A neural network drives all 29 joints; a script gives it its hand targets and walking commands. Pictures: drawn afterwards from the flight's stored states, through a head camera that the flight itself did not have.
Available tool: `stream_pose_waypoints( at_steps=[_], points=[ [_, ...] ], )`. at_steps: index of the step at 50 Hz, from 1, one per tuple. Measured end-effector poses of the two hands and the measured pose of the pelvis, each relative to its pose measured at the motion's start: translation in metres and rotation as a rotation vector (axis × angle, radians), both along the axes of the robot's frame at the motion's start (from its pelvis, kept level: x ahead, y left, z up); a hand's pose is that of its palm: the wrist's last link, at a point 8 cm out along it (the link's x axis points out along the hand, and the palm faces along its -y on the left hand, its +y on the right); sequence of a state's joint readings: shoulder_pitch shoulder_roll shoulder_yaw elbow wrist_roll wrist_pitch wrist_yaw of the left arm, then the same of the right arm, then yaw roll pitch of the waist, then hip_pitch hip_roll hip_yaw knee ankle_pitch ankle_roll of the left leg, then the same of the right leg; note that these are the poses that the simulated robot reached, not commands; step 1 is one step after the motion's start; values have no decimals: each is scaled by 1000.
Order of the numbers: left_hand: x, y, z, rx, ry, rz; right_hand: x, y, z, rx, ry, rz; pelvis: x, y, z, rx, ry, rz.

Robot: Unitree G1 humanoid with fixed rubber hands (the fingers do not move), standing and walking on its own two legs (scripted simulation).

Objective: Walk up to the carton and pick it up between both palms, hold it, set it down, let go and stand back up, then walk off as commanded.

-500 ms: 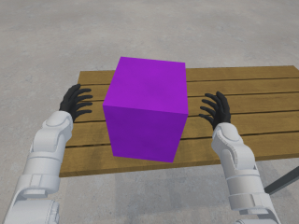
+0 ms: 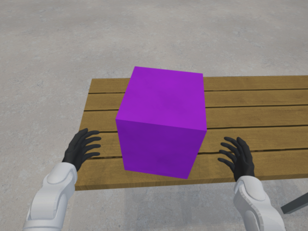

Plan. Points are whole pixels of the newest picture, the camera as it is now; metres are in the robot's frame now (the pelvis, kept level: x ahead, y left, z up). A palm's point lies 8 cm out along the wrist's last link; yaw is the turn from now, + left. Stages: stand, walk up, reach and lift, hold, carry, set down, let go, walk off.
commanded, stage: set down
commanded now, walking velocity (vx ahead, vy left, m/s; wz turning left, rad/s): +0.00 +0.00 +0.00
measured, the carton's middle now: (161, 124) +0.40 -0.01 +0.04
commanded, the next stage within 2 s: let go in 1.80 s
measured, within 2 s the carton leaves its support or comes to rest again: neither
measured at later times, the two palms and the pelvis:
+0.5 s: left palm (72, 187) +0.21 +0.21 +0.03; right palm (243, 199) +0.18 -0.19 +0.03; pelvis +0.01 -0.01 +0.00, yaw +0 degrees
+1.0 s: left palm (68, 210) +0.17 +0.22 -0.02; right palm (236, 208) +0.17 -0.19 -0.02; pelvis +0.01 -0.01 +0.00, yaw +1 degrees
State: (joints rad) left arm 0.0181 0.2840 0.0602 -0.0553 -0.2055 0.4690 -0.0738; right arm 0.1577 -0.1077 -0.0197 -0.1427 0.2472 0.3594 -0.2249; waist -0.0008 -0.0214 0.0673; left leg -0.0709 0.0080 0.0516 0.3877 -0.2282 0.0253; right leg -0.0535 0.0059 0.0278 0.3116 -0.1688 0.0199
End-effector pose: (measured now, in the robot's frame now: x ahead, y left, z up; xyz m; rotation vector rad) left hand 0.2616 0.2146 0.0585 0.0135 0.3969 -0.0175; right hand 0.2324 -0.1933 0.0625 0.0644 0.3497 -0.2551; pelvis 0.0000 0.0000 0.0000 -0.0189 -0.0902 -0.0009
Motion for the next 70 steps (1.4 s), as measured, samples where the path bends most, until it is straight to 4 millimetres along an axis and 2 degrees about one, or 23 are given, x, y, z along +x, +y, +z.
stream_pose_waypoints(
  at_steps=[6,13,17,21,30,35,43,48,57,66,70],
  points=[
    [-21,3,-7,1,-38,31,-19,1,-3,-6,-24,8,8,-1,0,0,8,-4],
    [-33,0,-16,-5,-57,24,-22,-1,-2,-28,-61,15,12,-3,0,-2,3,4],
    [-35,-1,-22,-12,-50,17,-25,-3,-11,-25,-22,8,12,-6,0,0,-2,8],
    [-41,-3,-25,-13,-52,14,-37,-1,-22,-10,24,-13,13,-8,1,1,-8,7],
    [-73,1,-47,20,22,44,-63,4,-41,-14,80,-12,14,-8,0,-1,-6,3],
    [-86,3,-56,24,44,55,-60,-1,-47,-38,68,1,12,-8,-1,-1,2,12],
    [-89,8,-61,40,35,51,-49,6,-55,-35,48,45,12,-9,-1,0,-10,17],
    [-91,10,-70,57,75,54,-54,7,-71,-35,99,57,13,-8,-1,-1,-31,15],
    [-99,0,-91,74,197,55,-67,-9,-96,-74,203,79,14,-7,-2,-1,-47,11],
    [-102,-4,-102,81,231,80,-61,-17,-96,-101,192,123,16,-14,-1,7,-43,15],
    [-100,-5,-108,92,253,78,-58,-19,-102,-108,215,134,16,-18,-2,10,-47,19]
  ],
)
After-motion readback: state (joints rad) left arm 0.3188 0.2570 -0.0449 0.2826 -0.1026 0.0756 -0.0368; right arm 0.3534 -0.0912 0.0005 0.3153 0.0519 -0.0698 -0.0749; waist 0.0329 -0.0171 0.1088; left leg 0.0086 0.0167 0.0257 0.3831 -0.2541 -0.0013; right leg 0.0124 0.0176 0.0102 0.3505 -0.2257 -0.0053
